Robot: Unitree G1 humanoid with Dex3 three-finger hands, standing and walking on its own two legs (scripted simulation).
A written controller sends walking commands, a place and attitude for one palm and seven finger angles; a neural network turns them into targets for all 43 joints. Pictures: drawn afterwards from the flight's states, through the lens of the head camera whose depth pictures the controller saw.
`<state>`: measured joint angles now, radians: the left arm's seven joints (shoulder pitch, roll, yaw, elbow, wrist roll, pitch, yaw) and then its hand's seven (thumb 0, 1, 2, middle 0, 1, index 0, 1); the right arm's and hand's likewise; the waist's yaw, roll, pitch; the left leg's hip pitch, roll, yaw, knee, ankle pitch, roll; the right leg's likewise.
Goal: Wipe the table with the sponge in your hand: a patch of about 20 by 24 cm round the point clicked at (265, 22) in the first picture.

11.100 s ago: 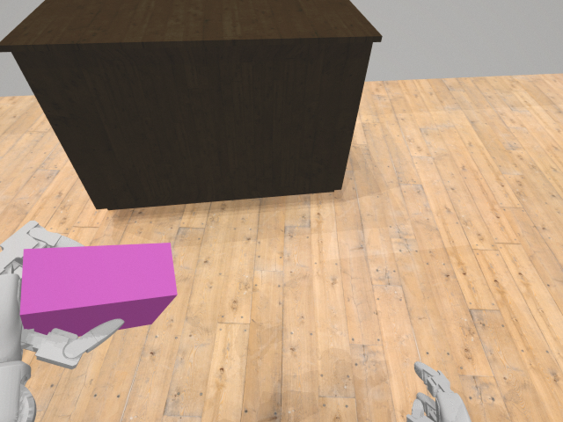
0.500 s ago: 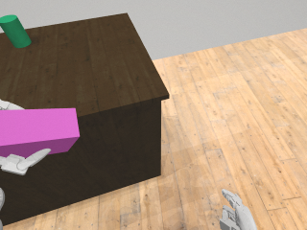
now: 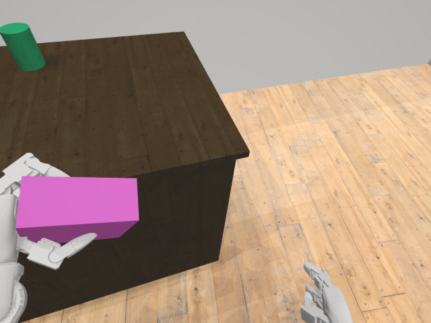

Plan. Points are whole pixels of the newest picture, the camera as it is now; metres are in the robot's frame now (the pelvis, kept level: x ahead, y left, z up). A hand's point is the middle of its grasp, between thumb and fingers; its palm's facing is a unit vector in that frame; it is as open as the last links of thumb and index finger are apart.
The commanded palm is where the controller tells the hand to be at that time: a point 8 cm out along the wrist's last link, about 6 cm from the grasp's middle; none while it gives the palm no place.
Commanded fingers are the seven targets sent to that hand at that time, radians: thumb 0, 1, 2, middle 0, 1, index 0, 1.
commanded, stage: come to a stop and stand still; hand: left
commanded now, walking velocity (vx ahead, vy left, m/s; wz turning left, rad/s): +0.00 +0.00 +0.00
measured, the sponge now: (97, 212) +0.24 +0.20 +0.13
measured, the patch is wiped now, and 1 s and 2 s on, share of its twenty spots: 0.00 0.00 0.00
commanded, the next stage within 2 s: look again from close up in 0.32 s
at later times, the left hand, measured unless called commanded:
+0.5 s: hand (36, 215) +0.22 +0.27 +0.15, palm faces +0.39 -0.85 -0.36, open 10.3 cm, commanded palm +0.16 +0.30 +0.17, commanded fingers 0.00 0.10 1.30 -1.20 -1.60 -1.20 -1.60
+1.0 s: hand (41, 220) +0.21 +0.27 +0.14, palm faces +0.39 -0.84 -0.37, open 10.3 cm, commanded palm +0.16 +0.30 +0.17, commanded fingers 0.00 0.10 1.30 -1.20 -1.60 -1.20 -1.60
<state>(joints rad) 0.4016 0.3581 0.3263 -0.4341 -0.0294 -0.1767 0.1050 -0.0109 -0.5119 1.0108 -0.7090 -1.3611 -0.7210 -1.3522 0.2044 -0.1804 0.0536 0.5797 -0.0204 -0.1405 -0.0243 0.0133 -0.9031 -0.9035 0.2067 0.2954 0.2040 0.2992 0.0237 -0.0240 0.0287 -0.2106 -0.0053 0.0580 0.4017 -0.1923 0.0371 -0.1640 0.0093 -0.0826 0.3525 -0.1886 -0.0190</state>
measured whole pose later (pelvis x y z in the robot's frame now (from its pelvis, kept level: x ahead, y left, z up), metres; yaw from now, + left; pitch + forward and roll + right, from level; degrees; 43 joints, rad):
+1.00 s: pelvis +0.00 +0.02 +0.00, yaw +0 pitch +0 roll -2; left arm 0.47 0.35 0.32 -0.43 -0.04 -0.15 0.12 -0.01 -0.51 1.01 -0.71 -1.36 -0.72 -1.35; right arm 0.21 -0.22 0.02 0.58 -0.02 -0.07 -0.05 0.01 -0.90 -0.90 0.21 0.30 0.20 0.30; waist 0.02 0.01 0.00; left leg -0.23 -0.02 0.06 0.47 -0.24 0.06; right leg -0.18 0.00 -0.08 0.39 -0.22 0.00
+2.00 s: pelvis +0.08 +0.09 -0.03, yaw -2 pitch -2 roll +2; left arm 0.45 0.39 0.37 -0.53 -0.03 -0.21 0.14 -0.01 -0.51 1.01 -0.71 -1.36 -0.72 -1.35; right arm 0.19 -0.24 -0.04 0.58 0.01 -0.09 -0.05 0.01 -0.91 -0.90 0.20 0.29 0.20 0.30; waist 0.01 -0.03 0.08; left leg -0.30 0.05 0.05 0.62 -0.27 -0.04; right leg -0.32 -0.12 -0.05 0.73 -0.37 0.03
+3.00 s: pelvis +0.05 +0.15 -0.01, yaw -2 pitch -3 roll -1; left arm 0.38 0.33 0.36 -0.42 -0.01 -0.23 0.10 -0.01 -0.51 1.02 -0.71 -1.36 -0.72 -1.35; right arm 0.23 -0.16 0.02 0.62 0.00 -0.18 -0.01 0.01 -0.90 -0.90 0.21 0.30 0.20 0.30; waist 0.04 -0.02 0.09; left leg -0.27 0.03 0.07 0.51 -0.20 0.03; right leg -0.21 -0.03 0.07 0.43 -0.19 0.05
